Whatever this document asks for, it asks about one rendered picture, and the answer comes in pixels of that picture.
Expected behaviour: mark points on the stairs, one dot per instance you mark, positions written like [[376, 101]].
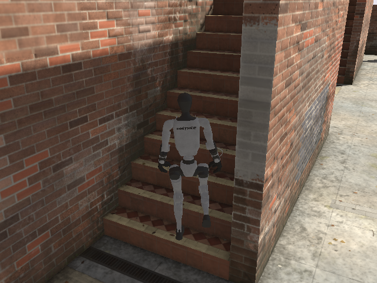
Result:
[[145, 215], [346, 41]]

